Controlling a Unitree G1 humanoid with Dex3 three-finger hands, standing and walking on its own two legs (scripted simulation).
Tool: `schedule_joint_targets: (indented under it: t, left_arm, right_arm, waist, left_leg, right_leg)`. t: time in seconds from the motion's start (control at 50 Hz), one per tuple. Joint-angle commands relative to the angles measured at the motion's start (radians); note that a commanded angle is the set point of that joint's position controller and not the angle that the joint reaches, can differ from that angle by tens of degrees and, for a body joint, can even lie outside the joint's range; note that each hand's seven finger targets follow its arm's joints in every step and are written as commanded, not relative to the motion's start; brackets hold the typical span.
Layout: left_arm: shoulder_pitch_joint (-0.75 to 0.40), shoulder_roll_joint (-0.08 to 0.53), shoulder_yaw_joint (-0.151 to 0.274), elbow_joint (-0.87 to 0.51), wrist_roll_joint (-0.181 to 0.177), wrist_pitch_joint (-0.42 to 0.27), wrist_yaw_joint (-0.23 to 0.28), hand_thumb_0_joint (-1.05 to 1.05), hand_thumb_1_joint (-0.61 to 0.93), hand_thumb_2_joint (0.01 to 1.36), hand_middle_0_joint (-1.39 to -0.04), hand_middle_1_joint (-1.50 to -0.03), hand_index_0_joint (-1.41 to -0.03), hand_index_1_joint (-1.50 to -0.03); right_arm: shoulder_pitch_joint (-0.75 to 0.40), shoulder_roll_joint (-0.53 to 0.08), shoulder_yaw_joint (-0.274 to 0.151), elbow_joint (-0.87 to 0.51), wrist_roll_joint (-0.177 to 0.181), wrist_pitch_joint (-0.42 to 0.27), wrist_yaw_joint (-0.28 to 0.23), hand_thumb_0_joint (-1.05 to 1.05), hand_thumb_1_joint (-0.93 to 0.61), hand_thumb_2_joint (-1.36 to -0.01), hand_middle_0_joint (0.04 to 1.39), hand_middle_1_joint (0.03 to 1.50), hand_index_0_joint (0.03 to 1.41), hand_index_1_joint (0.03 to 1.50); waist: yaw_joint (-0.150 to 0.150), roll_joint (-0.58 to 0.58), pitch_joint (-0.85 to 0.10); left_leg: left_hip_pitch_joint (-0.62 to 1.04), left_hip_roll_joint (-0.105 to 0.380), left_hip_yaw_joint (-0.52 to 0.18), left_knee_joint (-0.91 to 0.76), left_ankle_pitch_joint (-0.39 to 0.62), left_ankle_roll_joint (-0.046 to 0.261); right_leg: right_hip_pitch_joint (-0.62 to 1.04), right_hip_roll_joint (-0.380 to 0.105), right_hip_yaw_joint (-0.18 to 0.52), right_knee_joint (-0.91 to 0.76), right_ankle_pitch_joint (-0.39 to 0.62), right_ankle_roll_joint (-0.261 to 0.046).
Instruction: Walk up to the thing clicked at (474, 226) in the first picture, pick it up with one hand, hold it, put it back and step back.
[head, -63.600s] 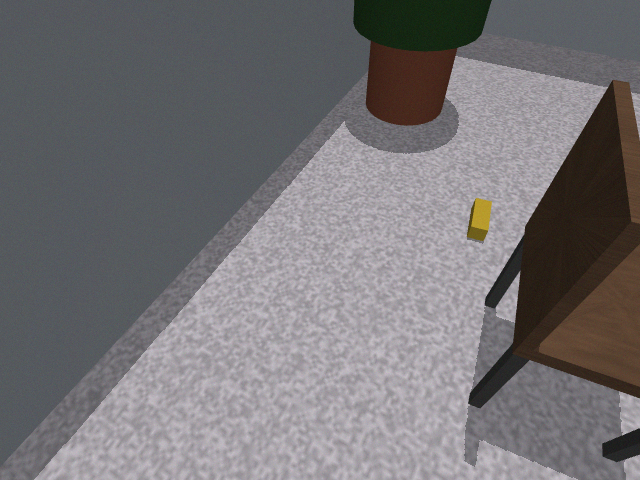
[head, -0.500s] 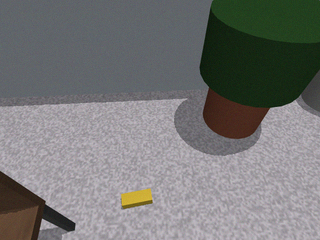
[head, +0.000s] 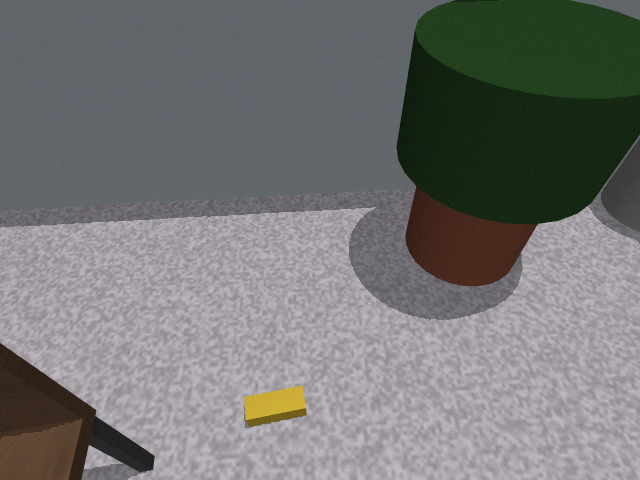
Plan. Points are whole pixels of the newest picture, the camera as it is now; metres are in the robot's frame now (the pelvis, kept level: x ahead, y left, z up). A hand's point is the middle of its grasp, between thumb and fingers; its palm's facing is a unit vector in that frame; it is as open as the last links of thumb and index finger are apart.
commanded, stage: stand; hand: left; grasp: from above
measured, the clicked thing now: (275, 406) +0.43 +0.18 -0.75
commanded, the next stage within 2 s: step back in 1.52 s
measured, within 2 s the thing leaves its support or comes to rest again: neither
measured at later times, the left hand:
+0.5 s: hand out of the picture +0.06 +0.23 -0.16, palm faces +0.01 -0.94 -0.33, open 7.4 cm
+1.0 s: hand out of the picture +0.09 +0.23 -0.15, palm faces +0.00 -0.94 -0.34, open 7.4 cm
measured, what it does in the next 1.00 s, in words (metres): stands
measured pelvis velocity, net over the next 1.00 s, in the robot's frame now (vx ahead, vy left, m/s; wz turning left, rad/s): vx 0.01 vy -0.01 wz -0.01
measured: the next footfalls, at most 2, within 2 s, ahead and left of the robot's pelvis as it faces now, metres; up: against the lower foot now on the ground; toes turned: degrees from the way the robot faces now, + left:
none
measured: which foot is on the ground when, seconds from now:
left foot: down 0.00-1.00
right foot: down 0.00-1.00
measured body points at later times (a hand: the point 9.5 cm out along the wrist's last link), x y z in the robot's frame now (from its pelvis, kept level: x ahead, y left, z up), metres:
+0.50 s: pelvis +0.00 -0.01 +0.00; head +0.00 -0.01 +0.45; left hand +0.06 +0.28 -0.13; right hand +0.06 -0.30 -0.14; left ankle +0.00 +0.13 -0.74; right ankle +0.00 -0.14 -0.74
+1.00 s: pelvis +0.01 -0.01 +0.00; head +0.02 -0.02 +0.45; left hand +0.09 +0.28 -0.13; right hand +0.08 -0.31 -0.14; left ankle +0.00 +0.13 -0.74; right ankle +0.00 -0.14 -0.74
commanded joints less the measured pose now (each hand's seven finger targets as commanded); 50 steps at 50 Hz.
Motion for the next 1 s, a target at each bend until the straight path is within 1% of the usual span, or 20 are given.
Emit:
schedule_joint_targets:
  t: [0.0, 0.04, 0.06, 0.12, 0.14, 0.16, 0.2, 0.24, 0.32, 0.38, 0.4, 0.48, 0.58, 0.62, 0.64, 0.68, 0.74, 0.8, 0.92, 0.98]
  left_arm:
    - [-0.034, 0.195, 0.037, -0.048, -0.003, -0.028, 0.012, 0.0, 0.9, 0.9, -0.2, -0.3, -0.2, -0.301]
    - [-0.051, 0.204, 0.04, -0.048, -0.005, -0.027, 0.012, 0.0, 0.9, 0.9, -0.2, -0.3, -0.2, -0.301]
    - [-0.041, 0.201, 0.039, -0.043, -0.005, -0.028, 0.013, 0.0, 0.9, 0.9, -0.2, -0.3, -0.2, -0.301]
    - [-0.047, 0.206, 0.038, -0.04, -0.006, -0.026, 0.009, 0.0, 0.9, 0.9, -0.2, -0.3, -0.2, -0.301]
    - [-0.049, 0.203, 0.036, -0.039, -0.006, -0.027, 0.008, 0.0, 0.9, 0.9, -0.2, -0.3, -0.2, -0.301]
    - [-0.054, 0.202, 0.036, -0.039, -0.007, -0.026, 0.009, 0.0, 0.9, 0.9, -0.2, -0.3, -0.2, -0.301]
    - [-0.059, 0.212, 0.037, -0.041, -0.006, -0.028, 0.008, 0.0, 0.9, 0.9, -0.2, -0.3, -0.2, -0.301]
    - [-0.066, 0.214, 0.036, -0.036, -0.007, -0.025, 0.006, 0.0, 0.9, 0.9, -0.2, -0.3, -0.2, -0.301]
    - [-0.057, 0.212, 0.035, -0.034, -0.009, -0.026, 0.003, 0.0, 0.9, 0.9, -0.2, -0.3, -0.2, -0.301]
    - [-0.063, 0.213, 0.033, -0.032, -0.009, -0.029, 0.002, 0.0, 0.9, 0.9, -0.2, -0.3, -0.2, -0.301]
    - [-0.076, 0.224, 0.035, -0.036, -0.009, -0.028, 0.001, 0.0, 0.9, 0.9, -0.2, -0.3, -0.2, -0.301]
    - [-0.072, 0.22, 0.033, -0.033, -0.011, -0.03, 0.001, 0.0, 0.9, 0.9, -0.2, -0.3, -0.2, -0.301]
    - [-0.072, 0.225, 0.033, -0.033, -0.011, -0.028, -0.003, 0.0, 0.9, 0.9, -0.2, -0.3, -0.2, -0.301]
    - [-0.082, 0.229, 0.034, -0.037, -0.012, -0.029, -0.003, 0.0, 0.9, 0.9, -0.2, -0.3, -0.2, -0.301]
    - [-0.076, 0.23, 0.033, -0.035, -0.011, -0.03, -0.003, 0.0, 0.9, 0.9, -0.2, -0.3, -0.2, -0.301]
    - [-0.083, 0.227, 0.031, -0.04, -0.012, -0.032, -0.003, 0.0, 0.9, 0.9, -0.2, -0.3, -0.2, -0.301]
    - [-0.074, 0.223, 0.03, -0.037, -0.014, -0.032, -0.001, 0.0, 0.9, 0.9, -0.2, -0.3, -0.2, -0.301]
    - [-0.079, 0.232, 0.03, -0.039, -0.018, -0.032, -0.003, 0.0, 0.9, 0.9, -0.2, -0.3, -0.2, -0.301]
    - [-0.078, 0.227, 0.026, -0.036, -0.016, -0.031, -0.004, 0.0, 0.9, 0.9, -0.2, -0.3, -0.2, -0.301]
    - [-0.091, 0.236, 0.029, -0.043, -0.016, -0.033, -0.003, 0.0, 0.9, 0.9, -0.2, -0.3, -0.2, -0.301]
  right_arm:
    - [-0.044, -0.183, -0.023, -0.057, 0.007, -0.026, -0.009, 0.0, -0.9, -0.9, 0.2, 0.3, 0.2, 0.3]
    - [-0.045, -0.188, -0.022, -0.055, 0.006, -0.025, -0.01, 0.0, -0.9, -0.9, 0.2, 0.3, 0.2, 0.3]
    - [-0.048, -0.191, -0.023, -0.053, 0.006, -0.025, -0.011, 0.0, -0.9, -0.9, 0.2, 0.3, 0.2, 0.3]
    - [-0.046, -0.201, -0.02, -0.048, 0.007, -0.026, -0.011, 0.0, -0.9, -0.9, 0.2, 0.3, 0.2, 0.3]
    - [-0.049, -0.198, -0.018, -0.047, 0.007, -0.026, -0.01, 0.0, -0.9, -0.9, 0.2, 0.3, 0.2, 0.3]
    - [-0.051, -0.201, -0.017, -0.045, 0.008, -0.025, -0.011, 0.0, -0.9, -0.9, 0.2, 0.3, 0.2, 0.3]
    - [-0.046, -0.201, -0.016, -0.043, 0.008, -0.025, -0.01, 0.0, -0.9, -0.9, 0.2, 0.3, 0.2, 0.3]
    - [-0.047, -0.197, -0.012, -0.039, 0.007, -0.025, -0.009, 0.0, -0.9, -0.9, 0.2, 0.3, 0.2, 0.3]
    - [-0.055, -0.214, -0.015, -0.036, 0.009, -0.027, -0.01, 0.0, -0.9, -0.9, 0.2, 0.3, 0.2, 0.3]
    - [-0.064, -0.213, -0.011, -0.038, 0.011, -0.026, -0.006, 0.0, -0.9, -0.9, 0.2, 0.3, 0.2, 0.3]
    - [-0.056, -0.212, -0.012, -0.036, 0.009, -0.026, -0.006, 0.0, -0.9, -0.9, 0.2, 0.3, 0.2, 0.3]
    - [-0.062, -0.212, -0.011, -0.033, 0.01, -0.026, -0.005, 0.0, -0.9, -0.9, 0.2, 0.3, 0.2, 0.3]
    - [-0.068, -0.219, -0.011, -0.029, 0.012, -0.024, -0.003, 0.0, -0.9, -0.9, 0.2, 0.3, 0.2, 0.3]
    - [-0.062, -0.22, -0.01, -0.03, 0.009, -0.025, -0.003, 0.0, -0.9, -0.9, 0.2, 0.3, 0.2, 0.3]
    - [-0.071, -0.22, -0.009, -0.031, 0.012, -0.026, -0.002, 0.0, -0.9, -0.9, 0.2, 0.3, 0.2, 0.3]
    - [-0.07, -0.224, -0.008, -0.031, 0.011, -0.03, -0.003, 0.0, -0.9, -0.9, 0.2, 0.3, 0.2, 0.3]
    - [-0.073, -0.23, -0.01, -0.03, 0.012, -0.032, -0.005, 0.0, -0.9, -0.9, 0.2, 0.3, 0.2, 0.3]
    - [-0.064, -0.228, -0.007, -0.023, 0.01, -0.032, -0.006, 0.0, -0.9, -0.9, 0.2, 0.3, 0.2, 0.3]
    - [-0.073, -0.236, -0.004, -0.024, 0.014, -0.028, -0.004, 0.0, -0.9, -0.9, 0.2, 0.3, 0.2, 0.3]
    - [-0.069, -0.239, -0.006, -0.027, 0.011, -0.03, -0.004, 0.0, -0.9, -0.9, 0.2, 0.3, 0.2, 0.3]
  waist:
    - [0.0, -0.024, -0.025]
    - [-0.005, -0.011, -0.037]
    - [-0.001, -0.025, -0.039]
    - [-0.003, -0.005, -0.034]
    - [-0.003, -0.012, -0.03]
    - [-0.004, 0.004, -0.032]
    - [-0.007, -0.015, -0.036]
    - [-0.009, -0.012, -0.014]
    - [-0.003, -0.004, -0.048]
    - [-0.004, -0.021, -0.028]
    - [-0.012, -0.027, -0.036]
    - [-0.008, -0.024, -0.031]
    - [-0.008, -0.012, -0.022]
    - [-0.013, -0.012, -0.049]
    - [-0.008, -0.011, -0.038]
    - [-0.011, -0.008, -0.07]
    - [-0.009, -0.002, -0.086]
    - [-0.01, -0.011, -0.09]
    - [-0.009, -0.015, -0.063]
    - [-0.012, -0.024, -0.084]
  left_leg:
    - [-0.046, 0.09, -0.077, -0.085, 0.141, 0.033]
    - [-0.042, 0.092, -0.073, -0.087, 0.144, 0.035]
    - [-0.025, 0.096, -0.074, -0.08, 0.174, 0.035]
    - [-0.026, 0.095, -0.07, -0.094, 0.148, 0.031]
    - [-0.023, 0.098, -0.072, -0.092, 0.166, 0.03]
    - [-0.036, 0.096, -0.069, -0.096, 0.132, 0.031]
    - [-0.027, 0.1, -0.068, -0.095, 0.166, 0.029]
    - [-0.044, 0.096, -0.068, -0.106, 0.123, 0.025]
    - [-0.026, 0.103, -0.068, -0.109, 0.131, 0.031]
    - [-0.028, 0.102, -0.065, -0.105, 0.126, 0.03]
    - [-0.033, 0.102, -0.065, -0.112, 0.115, 0.028]
    - [-0.025, 0.106, -0.064, -0.104, 0.139, 0.029]
    - [-0.039, 0.1, -0.062, -0.116, 0.065, 0.027]
    - [-0.037, 0.104, -0.061, -0.117, 0.095, 0.029]
    - [-0.031, 0.106, -0.065, -0.116, 0.119, 0.027]
    - [-0.005, 0.112, -0.059, -0.1, 0.197, 0.027]
    - [0.014, 0.117, -0.059, -0.091, 0.266, 0.026]
    - [0.014, 0.116, -0.054, -0.097, 0.265, 0.025]
    - [0.001, 0.116, -0.054, -0.106, 0.212, 0.025]
    - [0.01, 0.12, -0.049, -0.101, 0.249, 0.024]
  right_leg:
    - [0.029, -0.072, 0.083, -0.08, 0.084, -0.035]
    - [0.033, -0.072, 0.082, -0.078, 0.091, -0.035]
    - [0.032, -0.076, 0.083, -0.079, 0.116, -0.035]
    - [0.019, -0.068, 0.08, -0.084, 0.086, -0.035]
    - [0.023, -0.072, 0.085, -0.083, 0.098, -0.037]
    - [0.023, -0.07, 0.081, -0.087, 0.077, -0.035]
    - [0.028, -0.072, 0.084, -0.085, 0.101, -0.037]
    - [0.02, -0.068, 0.083, -0.088, 0.063, -0.037]
    - [0.031, -0.072, 0.087, -0.087, 0.09, -0.041]
    - [0.016, -0.071, 0.09, -0.098, 0.076, -0.038]
    - [0.016, -0.069, 0.089, -0.095, 0.058, -0.039]
    - [0.016, -0.073, 0.092, -0.096, 0.086, -0.04]
    - [-0.003, -0.067, 0.094, -0.106, 0.025, -0.039]
    - [0.018, -0.072, 0.095, -0.096, 0.059, -0.043]
    - [0.015, -0.07, 0.092, -0.094, 0.069, -0.042]
    - [0.03, -0.077, 0.097, -0.083, 0.144, -0.045]
    - [0.04, -0.077, 0.086, -0.069, 0.199, -0.045]
    - [0.045, -0.077, 0.087, -0.065, 0.209, -0.048]
    - [0.03, -0.076, 0.09, -0.085, 0.167, -0.04]
    - [0.044, -0.081, 0.092, -0.077, 0.205, -0.044]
